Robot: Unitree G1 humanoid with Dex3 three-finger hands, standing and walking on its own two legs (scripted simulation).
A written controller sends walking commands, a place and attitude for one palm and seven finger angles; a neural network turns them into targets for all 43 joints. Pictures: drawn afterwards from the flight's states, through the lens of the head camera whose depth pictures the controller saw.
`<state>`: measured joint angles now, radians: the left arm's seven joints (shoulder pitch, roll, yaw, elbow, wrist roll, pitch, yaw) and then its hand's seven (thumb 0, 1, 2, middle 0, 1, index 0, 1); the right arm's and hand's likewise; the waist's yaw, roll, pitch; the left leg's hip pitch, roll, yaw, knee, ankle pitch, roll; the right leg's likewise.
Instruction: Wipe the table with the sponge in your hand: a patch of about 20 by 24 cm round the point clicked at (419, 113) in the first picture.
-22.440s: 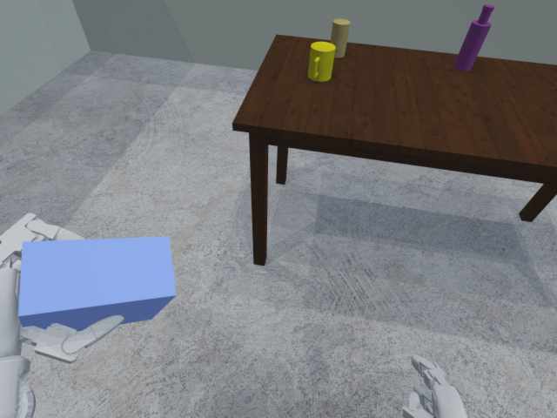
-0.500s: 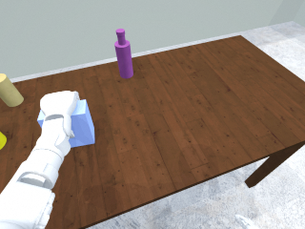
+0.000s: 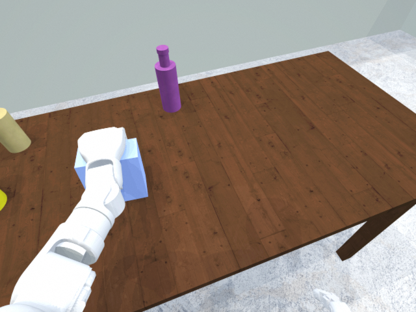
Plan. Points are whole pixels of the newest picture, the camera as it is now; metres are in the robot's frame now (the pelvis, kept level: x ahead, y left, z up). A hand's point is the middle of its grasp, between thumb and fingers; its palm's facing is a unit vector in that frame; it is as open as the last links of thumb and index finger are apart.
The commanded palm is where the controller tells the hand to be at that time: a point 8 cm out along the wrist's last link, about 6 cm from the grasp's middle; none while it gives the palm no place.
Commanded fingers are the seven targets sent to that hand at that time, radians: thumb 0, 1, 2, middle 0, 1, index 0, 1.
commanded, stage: wipe back along the middle lane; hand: left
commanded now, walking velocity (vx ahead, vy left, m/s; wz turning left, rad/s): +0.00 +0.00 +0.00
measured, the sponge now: (117, 179) +0.38 +0.26 +0.00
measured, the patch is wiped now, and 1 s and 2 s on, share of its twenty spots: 0.40 0.55 0.80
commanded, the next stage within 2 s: none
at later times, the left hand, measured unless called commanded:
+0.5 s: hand (122, 179) +0.35 +0.22 +0.06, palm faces -0.02 -0.02 -1.00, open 10.4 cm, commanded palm +0.31 +0.19 +0.09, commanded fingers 0.00 0.10 1.30 -1.20 -1.60 -1.20 -1.60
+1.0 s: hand (127, 198) +0.31 +0.19 +0.06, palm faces +0.03 -0.06 -1.00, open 10.4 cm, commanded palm +0.25 +0.17 +0.09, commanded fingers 0.00 0.10 1.30 -1.20 -1.60 -1.20 -1.60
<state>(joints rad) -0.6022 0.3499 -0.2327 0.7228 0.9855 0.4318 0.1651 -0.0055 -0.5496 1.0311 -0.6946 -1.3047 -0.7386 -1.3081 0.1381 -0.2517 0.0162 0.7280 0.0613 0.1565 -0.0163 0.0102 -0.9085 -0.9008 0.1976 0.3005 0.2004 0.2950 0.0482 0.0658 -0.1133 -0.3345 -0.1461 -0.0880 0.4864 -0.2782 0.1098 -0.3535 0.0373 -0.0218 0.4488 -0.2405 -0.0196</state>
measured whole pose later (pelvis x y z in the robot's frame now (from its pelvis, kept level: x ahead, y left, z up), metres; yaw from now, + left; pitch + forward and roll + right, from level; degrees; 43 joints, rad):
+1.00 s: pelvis -0.01 -0.04 +0.00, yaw -4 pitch +3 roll +0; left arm -0.17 0.33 -0.23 0.25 0.97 0.59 0.18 -0.01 -0.49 1.01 -0.64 -1.33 -0.69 -1.33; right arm 0.03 -0.27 0.05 0.65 0.10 0.16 -0.03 0.01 -0.91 -0.90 0.20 0.30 0.20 0.29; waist 0.06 0.08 -0.10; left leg -0.23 -0.09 -0.04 0.46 -0.28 0.07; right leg -0.27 0.10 0.03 0.44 -0.22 -0.07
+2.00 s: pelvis -0.03 -0.04 +0.00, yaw -5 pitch +0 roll +0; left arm 0.03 0.28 -0.30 0.02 0.99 0.65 0.20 0.00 -0.48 1.01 -0.63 -1.33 -0.67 -1.34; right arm -0.02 -0.25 0.06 0.64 0.10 0.17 0.02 0.02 -0.91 -0.90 0.20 0.30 0.20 0.29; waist 0.08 0.08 -0.09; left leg -0.19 -0.09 -0.01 0.49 -0.29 0.08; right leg -0.25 0.10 0.05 0.49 -0.23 -0.07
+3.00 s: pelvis -0.03 -0.04 +0.00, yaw -3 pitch -1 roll +0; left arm -0.07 0.28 -0.38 0.09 1.00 0.70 0.14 -0.01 -0.49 1.01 -0.63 -1.33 -0.68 -1.33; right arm -0.02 -0.26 0.04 0.65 0.09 0.15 0.01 0.02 -0.91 -0.90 0.19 0.30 0.20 0.29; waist 0.09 0.09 -0.08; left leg -0.19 -0.09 -0.04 0.48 -0.28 0.07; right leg -0.24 0.09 0.02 0.48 -0.22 -0.08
